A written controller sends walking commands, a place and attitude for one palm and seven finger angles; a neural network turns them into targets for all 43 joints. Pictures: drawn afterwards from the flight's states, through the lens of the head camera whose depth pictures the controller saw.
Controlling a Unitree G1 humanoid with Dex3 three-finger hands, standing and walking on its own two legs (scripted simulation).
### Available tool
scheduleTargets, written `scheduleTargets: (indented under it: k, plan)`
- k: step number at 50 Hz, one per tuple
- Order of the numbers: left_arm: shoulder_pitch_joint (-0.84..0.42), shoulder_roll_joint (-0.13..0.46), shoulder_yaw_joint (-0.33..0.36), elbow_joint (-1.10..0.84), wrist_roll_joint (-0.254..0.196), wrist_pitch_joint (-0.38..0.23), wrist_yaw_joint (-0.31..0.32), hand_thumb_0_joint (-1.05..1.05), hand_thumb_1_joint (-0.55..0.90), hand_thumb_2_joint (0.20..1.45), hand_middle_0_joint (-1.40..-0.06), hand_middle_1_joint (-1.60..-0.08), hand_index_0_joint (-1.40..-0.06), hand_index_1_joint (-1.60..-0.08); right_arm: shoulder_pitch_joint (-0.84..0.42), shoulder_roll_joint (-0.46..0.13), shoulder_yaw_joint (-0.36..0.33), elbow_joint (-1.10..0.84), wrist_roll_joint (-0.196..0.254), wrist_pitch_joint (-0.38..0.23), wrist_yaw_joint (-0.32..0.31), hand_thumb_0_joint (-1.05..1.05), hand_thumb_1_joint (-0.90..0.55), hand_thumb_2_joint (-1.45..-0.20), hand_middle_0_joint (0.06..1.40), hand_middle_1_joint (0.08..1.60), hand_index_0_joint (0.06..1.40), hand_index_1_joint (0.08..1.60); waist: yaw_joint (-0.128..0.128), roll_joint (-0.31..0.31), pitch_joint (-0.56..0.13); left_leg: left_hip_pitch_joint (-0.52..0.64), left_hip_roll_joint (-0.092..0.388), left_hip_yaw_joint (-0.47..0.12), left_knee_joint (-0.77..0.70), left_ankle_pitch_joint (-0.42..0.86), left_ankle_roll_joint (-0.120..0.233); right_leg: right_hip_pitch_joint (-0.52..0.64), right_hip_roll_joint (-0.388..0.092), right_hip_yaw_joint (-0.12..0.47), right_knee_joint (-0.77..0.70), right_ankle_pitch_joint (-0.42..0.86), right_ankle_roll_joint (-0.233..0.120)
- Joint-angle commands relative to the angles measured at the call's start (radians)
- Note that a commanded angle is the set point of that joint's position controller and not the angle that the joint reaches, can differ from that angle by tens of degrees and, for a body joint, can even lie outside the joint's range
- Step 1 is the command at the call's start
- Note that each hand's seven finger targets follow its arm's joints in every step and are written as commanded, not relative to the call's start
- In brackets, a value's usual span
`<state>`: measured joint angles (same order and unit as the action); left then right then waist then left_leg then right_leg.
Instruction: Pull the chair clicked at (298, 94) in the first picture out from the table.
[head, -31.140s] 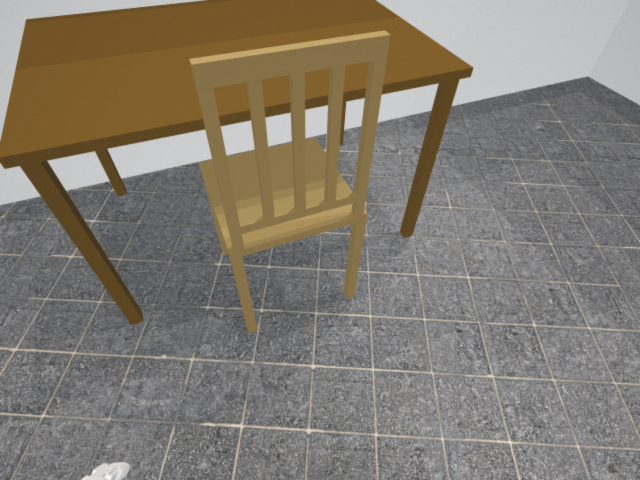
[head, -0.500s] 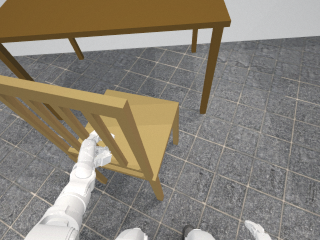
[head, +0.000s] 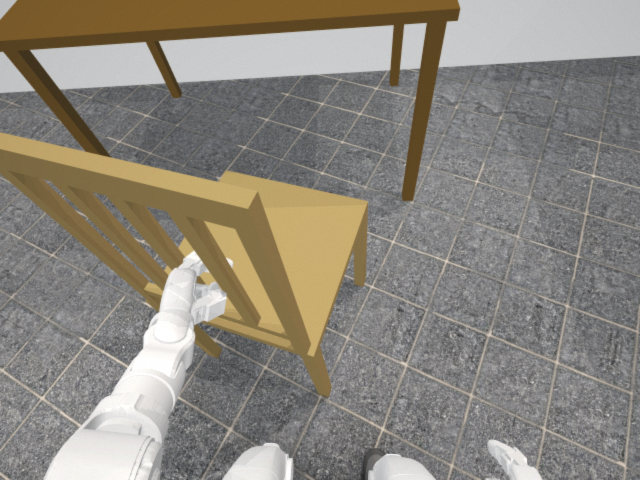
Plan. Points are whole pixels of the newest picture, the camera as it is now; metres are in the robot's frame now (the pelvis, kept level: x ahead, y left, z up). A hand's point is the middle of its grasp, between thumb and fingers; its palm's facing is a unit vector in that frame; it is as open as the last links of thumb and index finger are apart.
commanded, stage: stop walking, hand still on the chair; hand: left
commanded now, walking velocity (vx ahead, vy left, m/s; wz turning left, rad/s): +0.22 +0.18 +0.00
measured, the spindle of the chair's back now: (178, 263) +0.42 +0.24 -0.06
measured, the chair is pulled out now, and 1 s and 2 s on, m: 0.49 0.59 0.59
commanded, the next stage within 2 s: open the thumb and straighten the fingers in 1.04 s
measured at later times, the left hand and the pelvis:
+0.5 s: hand (210, 369) +0.25 +0.16 -0.04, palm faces +0.02 -0.97 -0.24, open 4.8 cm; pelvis -0.05 +0.02 +0.00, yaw +2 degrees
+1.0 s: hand (205, 369) +0.25 +0.16 -0.04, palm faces -0.05 -0.97 -0.22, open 5.0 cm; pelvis -0.04 +0.05 +0.00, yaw +0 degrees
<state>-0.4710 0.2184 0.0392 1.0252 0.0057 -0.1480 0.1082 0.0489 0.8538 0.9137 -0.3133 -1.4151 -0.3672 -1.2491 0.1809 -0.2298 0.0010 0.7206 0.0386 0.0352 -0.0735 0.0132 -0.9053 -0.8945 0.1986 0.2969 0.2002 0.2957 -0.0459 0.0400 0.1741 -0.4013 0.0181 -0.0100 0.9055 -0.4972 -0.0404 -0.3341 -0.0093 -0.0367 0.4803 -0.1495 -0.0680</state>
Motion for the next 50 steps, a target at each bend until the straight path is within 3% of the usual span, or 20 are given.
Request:
scheduleTargets:
  k: [1,5,8,9,11,12,14,16,18,20,21,22,23,26,28,32,37,38,43,50]
  plan:
    - [-0.237,0.209,0.079,-0.323,-0.018,-0.072,0.003,0.0,0.9,0.9,-0.5,-1.45,-0.5,-1.45,-0.003,-0.101,-0.011,-0.138,-0.008,-0.047,-0.035,0.0,-0.9,-0.9,0.2,0.3,0.2,0.3,0.045,-0.226,-0.48,0.109,-0.02,0.017,-0.005,0.006,0.012,0.212,-0.289,0.187,-0.151,0.138,-0.053]
    - [-0.154,0.145,0.054,-0.313,-0.023,-0.038,-0.003,0.0,0.9,0.9,-0.5,-1.45,-0.5,-1.45,0.025,-0.108,-0.015,-0.145,-0.02,-0.071,-0.043,0.0,-0.9,-0.9,0.2,0.3,0.2,0.3,0.047,-0.283,-0.43,0.171,-0.034,0.077,-0.208,0.027,0.032,0.141,-0.242,0.188,-0.22,-0.262,-0.035]
    - [-0.119,0.133,0.042,-0.345,-0.023,-0.026,-0.007,0.0,0.9,0.9,-0.5,-1.45,-0.5,-1.45,0.06,-0.117,-0.019,-0.124,-0.03,-0.083,-0.046,0.0,-0.9,-0.9,0.2,0.3,0.2,0.3,0.023,-0.174,-0.392,0.316,-0.037,0.11,-0.528,0.134,0.054,0.077,-0.185,0.18,-0.203,-0.406,0.012]
    - [-0.131,0.115,0.026,-0.381,-0.022,-0.033,-0.012,0.0,0.9,0.9,-0.5,-1.45,-0.5,-1.45,0.087,-0.124,-0.021,-0.131,-0.035,-0.086,-0.047,0.0,-0.9,-0.9,0.2,0.3,0.2,0.3,0.014,-0.111,-0.388,0.352,-0.006,0.093,-0.608,0.149,0.071,0.065,-0.149,0.156,-0.152,-0.413,0.037]
    - [-0.135,0.076,0.002,-0.454,-0.024,-0.037,-0.017,0.0,0.9,0.9,-0.5,-1.45,-0.5,-1.45,0.083,-0.15,-0.032,-0.162,-0.034,-0.089,-0.05,0.0,-0.9,-0.9,0.2,0.3,0.2,0.3,0.033,0.092,-0.347,0.292,0.145,-0.067,-0.722,0.095,0.134,0.066,-0.025,0.071,0.051,-0.287,0.084]
    - [-0.132,0.061,-0.006,-0.478,-0.028,-0.025,-0.021,0.0,0.9,0.9,-0.5,-1.45,-0.5,-1.45,0.067,-0.156,-0.036,-0.169,-0.021,-0.081,-0.046,0.0,-0.9,-0.9,0.2,0.3,0.2,0.3,0.048,0.122,-0.334,0.277,0.224,-0.124,-0.704,0.16,0.169,0.057,0.006,0.022,0.171,-0.223,0.088]
    - [-0.151,0.022,-0.052,-0.493,-0.024,-0.01,-0.022,0.0,0.9,0.9,-0.5,-1.45,-0.5,-1.45,0.004,-0.115,-0.025,-0.16,-0.017,-0.07,-0.034,0.0,-0.9,-0.9,0.2,0.3,0.2,0.3,0.04,0.23,-0.293,0.203,0.271,-0.115,-0.691,0.254,0.215,0.073,0.003,-0.007,0.313,-0.234,0.086]
    - [-0.095,0.035,-0.035,-0.489,-0.021,-0.005,-0.023,0.0,0.9,0.9,-0.5,-1.45,-0.5,-1.45,0.018,-0.136,-0.037,-0.156,-0.01,-0.067,-0.021,0.0,-0.9,-0.9,0.2,0.3,0.2,0.3,0.048,0.133,-0.248,0.209,0.235,-0.046,-0.572,0.372,0.178,0.126,-0.003,-0.011,0.168,-0.18,0.072]
    - [-0.031,0.046,-0.043,-0.45,-0.022,-0.005,-0.028,0.0,0.9,0.9,-0.5,-1.45,-0.5,-1.45,0.05,-0.154,-0.048,-0.143,-0.007,-0.069,-0.022,0.0,-0.9,-0.9,0.2,0.3,0.2,0.3,0.041,-0.097,-0.222,0.224,0.13,0.015,-0.427,0.412,0.111,0.204,-0.014,0.081,-0.117,-0.032,0.052]
    - [-0.006,0.048,-0.053,-0.439,-0.024,-0.013,-0.028,0.0,0.9,0.9,-0.5,-1.45,-0.5,-1.45,0.052,-0.116,-0.045,-0.137,-0.006,-0.067,-0.024,0.0,-0.9,-0.9,0.2,0.3,0.2,0.3,0.011,-0.296,-0.289,0.114,0.007,0.083,-0.302,0.148,0.052,0.3,-0.217,0.32,-0.213,0.077,-0.028]
    - [0.006,0.052,-0.047,-0.421,-0.022,-0.015,-0.028,0.0,0.9,0.9,-0.5,-1.45,-0.5,-1.45,0.058,-0.113,-0.047,-0.122,-0.006,-0.075,-0.021,0.0,-0.9,-0.9,0.2,0.3,0.2,0.3,0.013,-0.222,-0.31,0.15,-0.003,0.05,-0.272,-0.022,0.047,0.206,-0.265,0.346,-0.273,-0.162,-0.048]
    - [0.028,0.098,-0.002,-0.394,-0.027,-0.011,-0.02,0.0,0.9,0.9,-0.5,-1.45,-0.5,-1.45,0.071,-0.128,-0.051,-0.114,-0.004,-0.066,-0.027,0.0,-0.9,-0.9,0.2,0.3,0.2,0.3,0.032,-0.281,-0.283,0.15,0.011,0.034,-0.245,-0.007,0.052,0.168,-0.257,0.366,-0.299,-0.269,-0.032]
    - [0.045,0.092,-0.006,-0.378,-0.033,-0.009,-0.017,0.0,0.9,0.9,-0.5,-1.45,-0.5,-1.45,0.055,-0.132,-0.051,-0.099,-0.008,-0.064,-0.029,0.0,-0.9,-0.9,0.2,0.3,0.2,0.3,0.038,-0.208,-0.237,0.165,0.018,0.02,-0.278,0.014,0.053,0.124,-0.252,0.351,-0.307,-0.258,-0.035]
    - [0.002,0.05,-0.038,-0.408,-0.026,-0.028,-0.011,0.0,0.9,0.9,-0.5,-1.45,-0.5,-1.45,0.055,-0.1,-0.016,-0.088,-0.023,-0.086,-0.034,0.0,-0.9,-0.9,0.2,0.3,0.2,0.3,0.006,-0.171,-0.321,0.299,0.045,0.015,-0.545,0.224,0.07,0.147,-0.162,0.186,-0.17,-0.164,0.011]
    - [0.033,0.04,-0.048,-0.401,-0.022,-0.036,-0.005,0.0,0.9,0.9,-0.5,-1.45,-0.5,-1.45,0.031,-0.13,-0.024,-0.093,-0.024,-0.086,-0.043,0.0,-0.9,-0.9,0.2,0.3,0.2,0.3,0.023,-0.002,-0.305,0.31,0.114,-0.049,-0.595,0.334,0.086,0.12,-0.076,0.124,-0.076,-0.065,0.051]
    - [0.027,0.025,-0.068,-0.385,-0.018,-0.032,-0.005,0.0,0.9,0.9,-0.5,-1.45,-0.5,-1.45,0.004,-0.108,-0.017,-0.121,-0.015,-0.071,-0.041,0.0,-0.9,-0.9,0.2,0.3,0.2,0.3,0.034,-0.102,-0.241,0.217,0.101,-0.025,-0.575,0.191,0.087,0.106,-0.095,0.162,-0.163,-0.197,0.057]
    - [0.066,0.017,-0.076,-0.397,-0.02,-0.04,-0.001,0.0,0.9,0.9,-0.5,-1.45,-0.5,-1.45,0.006,-0.107,-0.021,-0.128,-0.015,-0.067,-0.046,0.0,-0.9,-0.9,0.2,0.3,0.2,0.3,0.03,-0.132,-0.296,0.266,0.097,-0.013,-0.548,0.337,0.073,0.156,-0.112,0.164,-0.138,0.013,0.041]
    - [0.081,0.013,-0.087,-0.393,-0.02,-0.039,-0.001,0.0,0.9,0.9,-0.5,-1.45,-0.5,-1.45,0.006,-0.116,-0.023,-0.123,-0.013,-0.067,-0.048,0.0,-0.9,-0.9,0.2,0.3,0.2,0.3,0.026,-0.079,-0.281,0.265,0.1,-0.013,-0.556,0.364,0.07,0.154,-0.11,0.151,-0.125,0.056,0.039]
    - [0.103,-0.004,-0.108,-0.416,-0.021,-0.041,-0.002,0.0,0.9,0.9,-0.5,-1.45,-0.5,-1.45,0.0,-0.116,-0.021,-0.131,-0.013,-0.056,-0.053,0.0,-0.9,-0.9,0.2,0.3,0.2,0.3,0.024,-0.051,-0.319,0.285,0.117,-0.025,-0.559,0.471,0.066,0.18,-0.103,0.124,-0.07,0.194,0.038]
    - [0.112,-0.011,-0.112,-0.415,-0.021,-0.035,0.001,0.0,0.9,0.9,-0.5,-1.45,-0.5,-1.45,-0.006,-0.109,-0.017,-0.139,-0.017,-0.038,-0.055,0.0,-0.9,-0.9,0.2,0.3,0.2,0.3,0.03,-0.083,-0.314,0.272,0.118,-0.028,-0.566,0.435,0.065,0.178,-0.104,0.123,-0.074,0.157,0.04]
